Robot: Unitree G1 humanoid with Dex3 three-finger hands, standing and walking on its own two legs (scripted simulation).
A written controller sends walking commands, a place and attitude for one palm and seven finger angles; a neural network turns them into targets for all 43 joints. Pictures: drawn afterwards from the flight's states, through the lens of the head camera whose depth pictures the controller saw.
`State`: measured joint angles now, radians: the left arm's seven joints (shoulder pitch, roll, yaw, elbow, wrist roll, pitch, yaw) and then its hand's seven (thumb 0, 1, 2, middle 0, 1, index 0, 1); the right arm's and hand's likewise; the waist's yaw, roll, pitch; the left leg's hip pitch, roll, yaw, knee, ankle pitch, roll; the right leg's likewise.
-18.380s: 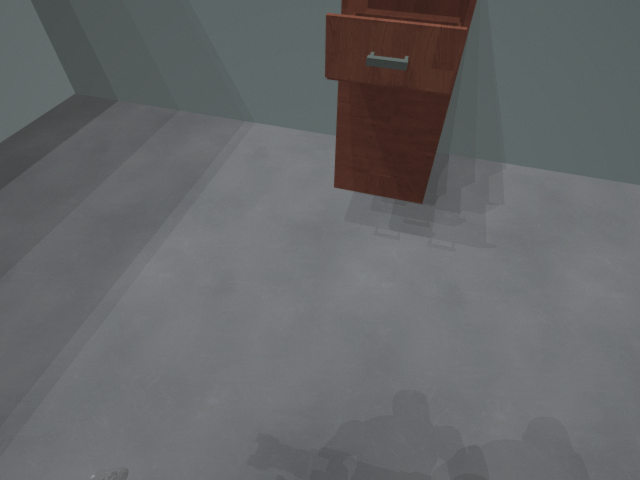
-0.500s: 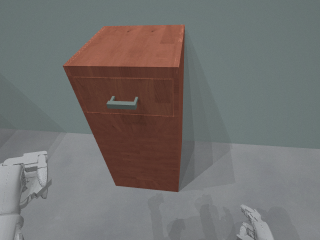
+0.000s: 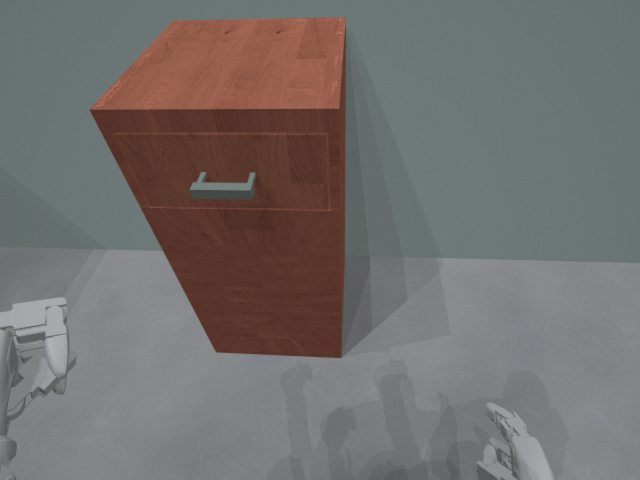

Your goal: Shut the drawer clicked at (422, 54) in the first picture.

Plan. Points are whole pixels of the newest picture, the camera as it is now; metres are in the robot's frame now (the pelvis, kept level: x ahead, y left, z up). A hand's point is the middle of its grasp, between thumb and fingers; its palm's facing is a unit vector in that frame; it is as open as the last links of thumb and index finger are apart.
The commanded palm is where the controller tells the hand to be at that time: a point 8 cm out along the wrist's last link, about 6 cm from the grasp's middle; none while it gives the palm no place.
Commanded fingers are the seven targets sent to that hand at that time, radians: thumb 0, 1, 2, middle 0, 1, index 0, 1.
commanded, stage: step back with the hand held close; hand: left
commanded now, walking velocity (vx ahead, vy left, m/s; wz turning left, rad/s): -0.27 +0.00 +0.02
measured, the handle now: (225, 183) +0.62 +0.23 +0.01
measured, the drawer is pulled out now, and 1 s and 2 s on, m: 0.00 0.00 0.00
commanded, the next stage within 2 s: stop stepping back and stand still in 1.14 s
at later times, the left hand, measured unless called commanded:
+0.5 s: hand (17, 429) +0.13 +0.25 +0.16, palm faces +0.36 -0.81 -0.46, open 3.2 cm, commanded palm +0.07 +0.30 +0.17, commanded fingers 0.00 0.90 0.90 -1.40 -1.60 -1.40 -1.60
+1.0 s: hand out of the picture +0.06 +0.21 +0.16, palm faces +0.25 -0.81 -0.53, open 3.2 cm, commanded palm +0.00 +0.27 +0.17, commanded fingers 0.00 0.90 0.90 -1.40 -1.60 -1.40 -1.60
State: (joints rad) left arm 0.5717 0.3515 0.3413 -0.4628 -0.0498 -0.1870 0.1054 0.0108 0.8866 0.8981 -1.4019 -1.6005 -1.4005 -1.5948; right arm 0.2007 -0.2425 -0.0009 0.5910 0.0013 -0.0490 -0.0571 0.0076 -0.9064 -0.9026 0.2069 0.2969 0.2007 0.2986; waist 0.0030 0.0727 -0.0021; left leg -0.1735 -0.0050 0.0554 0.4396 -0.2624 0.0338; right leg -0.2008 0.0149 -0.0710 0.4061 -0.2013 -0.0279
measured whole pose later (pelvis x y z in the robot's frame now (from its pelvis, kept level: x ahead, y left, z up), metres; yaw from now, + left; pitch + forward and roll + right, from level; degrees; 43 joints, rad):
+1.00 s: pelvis -0.13 -0.01 -0.01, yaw +0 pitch +3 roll +0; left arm 0.66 0.46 0.38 -0.65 -0.05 -0.24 0.11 0.01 0.88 0.90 -1.40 -1.60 -1.40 -1.59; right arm 0.12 -0.18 -0.01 0.56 0.00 -0.05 -0.05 0.01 -0.91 -0.90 0.21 0.30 0.20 0.30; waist 0.00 0.00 0.02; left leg -0.54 -0.02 0.00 0.75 -0.32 0.01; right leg -0.32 0.07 0.03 0.53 -0.26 -0.05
